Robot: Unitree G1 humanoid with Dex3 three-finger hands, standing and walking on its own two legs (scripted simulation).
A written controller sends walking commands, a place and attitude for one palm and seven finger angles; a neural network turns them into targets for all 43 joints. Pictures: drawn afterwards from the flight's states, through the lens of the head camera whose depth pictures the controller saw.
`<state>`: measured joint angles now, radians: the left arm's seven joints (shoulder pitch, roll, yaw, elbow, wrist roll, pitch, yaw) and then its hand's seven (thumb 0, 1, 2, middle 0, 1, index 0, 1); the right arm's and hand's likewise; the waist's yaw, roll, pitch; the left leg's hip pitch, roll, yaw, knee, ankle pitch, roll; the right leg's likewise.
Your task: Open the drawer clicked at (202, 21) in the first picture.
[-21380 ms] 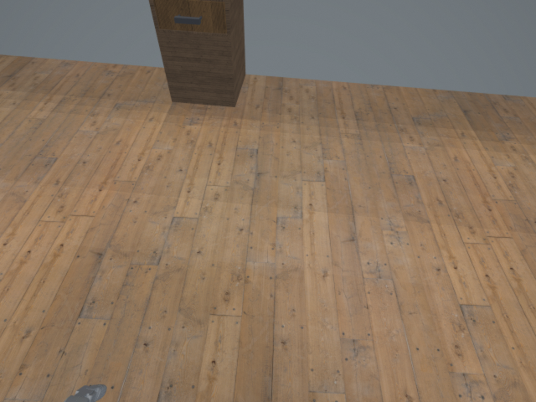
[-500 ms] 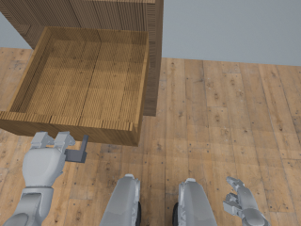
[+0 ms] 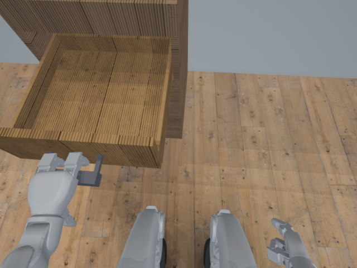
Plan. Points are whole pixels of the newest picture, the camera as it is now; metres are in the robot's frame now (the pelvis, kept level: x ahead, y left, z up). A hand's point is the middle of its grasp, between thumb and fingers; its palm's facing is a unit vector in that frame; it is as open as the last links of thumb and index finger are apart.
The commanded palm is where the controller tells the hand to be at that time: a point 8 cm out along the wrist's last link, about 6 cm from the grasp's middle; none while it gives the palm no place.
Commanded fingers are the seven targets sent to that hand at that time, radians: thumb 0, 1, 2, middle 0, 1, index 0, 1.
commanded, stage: lift the hand off the handle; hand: left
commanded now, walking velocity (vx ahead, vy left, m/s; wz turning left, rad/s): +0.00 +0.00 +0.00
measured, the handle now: (71, 167) +0.32 +0.28 -0.03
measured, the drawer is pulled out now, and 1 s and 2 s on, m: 0.30 0.30 0.30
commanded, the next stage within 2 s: none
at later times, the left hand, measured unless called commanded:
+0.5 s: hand (65, 186) +0.28 +0.28 -0.03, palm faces -0.05 -0.03 -1.00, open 13.7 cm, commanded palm +0.27 +0.27 +0.02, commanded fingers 0.00 -0.50 0.30 -0.30 -1.20 -0.30 -1.20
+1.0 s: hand (54, 182) +0.27 +0.28 +0.01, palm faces -0.04 -0.05 -1.00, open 13.8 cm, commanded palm +0.26 +0.27 +0.06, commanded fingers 0.00 -0.50 0.30 -0.30 -1.20 -0.30 -1.20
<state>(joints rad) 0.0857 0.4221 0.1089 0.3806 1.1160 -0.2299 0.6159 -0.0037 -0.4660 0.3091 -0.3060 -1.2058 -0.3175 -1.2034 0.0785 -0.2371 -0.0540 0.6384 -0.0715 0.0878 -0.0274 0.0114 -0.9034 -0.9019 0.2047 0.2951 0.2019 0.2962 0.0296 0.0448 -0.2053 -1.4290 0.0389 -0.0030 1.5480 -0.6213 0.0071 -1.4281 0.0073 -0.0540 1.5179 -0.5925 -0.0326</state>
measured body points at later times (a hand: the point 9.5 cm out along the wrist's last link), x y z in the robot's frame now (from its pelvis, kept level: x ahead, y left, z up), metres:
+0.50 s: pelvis +0.00 +0.00 +0.02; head +0.14 +0.00 +0.45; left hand +0.27 +0.28 +0.02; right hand +0.18 -0.24 -0.12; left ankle +0.04 +0.12 -0.56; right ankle +0.05 -0.11 -0.56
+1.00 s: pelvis +0.02 +0.01 +0.05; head +0.13 +0.00 +0.49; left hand +0.27 +0.28 +0.06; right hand +0.20 -0.24 -0.07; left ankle +0.04 +0.12 -0.56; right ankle +0.05 -0.11 -0.56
